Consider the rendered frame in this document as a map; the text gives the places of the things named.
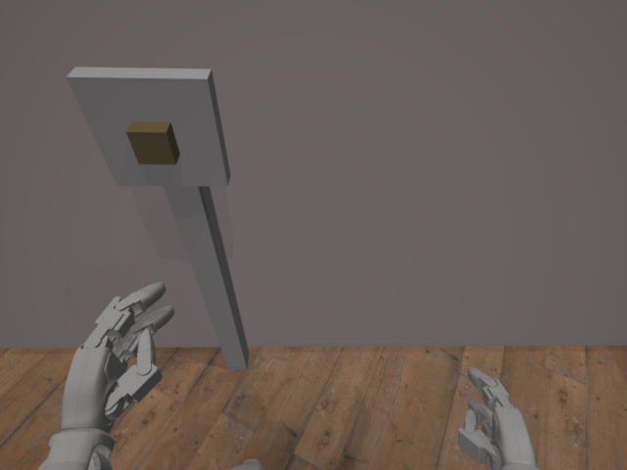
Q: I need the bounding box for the robot left shin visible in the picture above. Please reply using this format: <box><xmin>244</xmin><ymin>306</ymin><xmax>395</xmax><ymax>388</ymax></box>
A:
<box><xmin>242</xmin><ymin>459</ymin><xmax>263</xmax><ymax>468</ymax></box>

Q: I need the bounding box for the panel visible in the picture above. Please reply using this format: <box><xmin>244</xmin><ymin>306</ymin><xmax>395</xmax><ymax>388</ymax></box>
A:
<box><xmin>66</xmin><ymin>67</ymin><xmax>249</xmax><ymax>370</ymax></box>

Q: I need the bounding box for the robot left forearm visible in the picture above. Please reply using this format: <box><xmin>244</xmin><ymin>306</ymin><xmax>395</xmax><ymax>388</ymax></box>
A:
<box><xmin>37</xmin><ymin>428</ymin><xmax>115</xmax><ymax>470</ymax></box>

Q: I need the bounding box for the button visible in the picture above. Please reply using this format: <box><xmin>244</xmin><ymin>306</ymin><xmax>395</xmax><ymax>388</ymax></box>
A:
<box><xmin>126</xmin><ymin>121</ymin><xmax>180</xmax><ymax>165</ymax></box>

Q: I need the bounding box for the right robot hand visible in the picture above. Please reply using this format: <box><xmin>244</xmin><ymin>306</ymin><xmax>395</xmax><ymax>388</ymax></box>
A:
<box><xmin>458</xmin><ymin>367</ymin><xmax>538</xmax><ymax>470</ymax></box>

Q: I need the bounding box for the left robot hand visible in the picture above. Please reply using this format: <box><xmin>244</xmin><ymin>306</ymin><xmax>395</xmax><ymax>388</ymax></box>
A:
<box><xmin>61</xmin><ymin>282</ymin><xmax>174</xmax><ymax>434</ymax></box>

